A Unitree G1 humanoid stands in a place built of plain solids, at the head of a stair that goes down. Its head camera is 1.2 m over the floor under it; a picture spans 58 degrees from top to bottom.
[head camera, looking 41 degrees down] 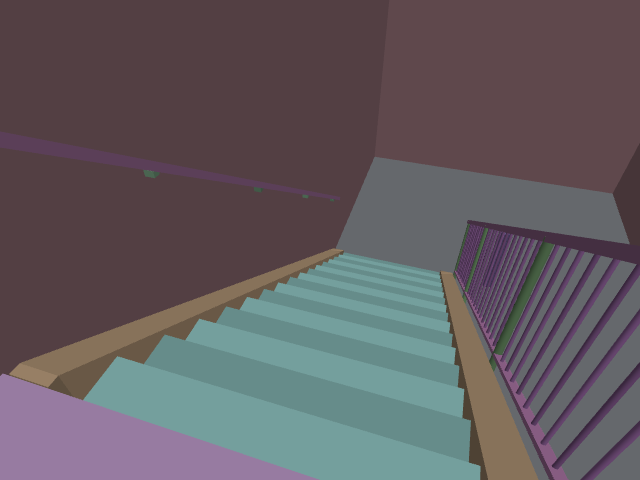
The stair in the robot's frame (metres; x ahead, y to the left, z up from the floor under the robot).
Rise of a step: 0.18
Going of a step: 0.24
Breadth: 1.29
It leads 17 degrees to the right of straight ahead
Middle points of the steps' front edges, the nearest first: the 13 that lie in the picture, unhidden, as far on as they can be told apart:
0.50 0.20 0.00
0.73 0.13 -0.17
0.96 0.06 -0.35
1.19 -0.01 -0.53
1.42 -0.08 -0.70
1.65 -0.15 -0.88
1.88 -0.23 -1.06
2.11 -0.30 -1.23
2.34 -0.37 -1.41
2.56 -0.44 -1.58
2.79 -0.51 -1.76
3.02 -0.58 -1.94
3.25 -0.66 -2.11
